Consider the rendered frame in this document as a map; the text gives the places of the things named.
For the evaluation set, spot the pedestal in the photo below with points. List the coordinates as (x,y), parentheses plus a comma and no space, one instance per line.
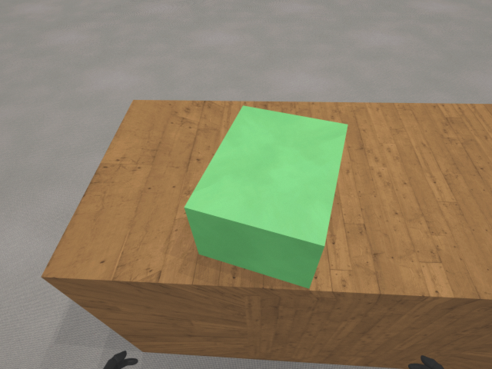
(406,268)

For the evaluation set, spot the carton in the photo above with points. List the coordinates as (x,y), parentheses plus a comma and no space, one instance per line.
(264,202)

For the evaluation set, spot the robot left hand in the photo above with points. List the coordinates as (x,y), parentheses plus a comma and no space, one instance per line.
(118,361)

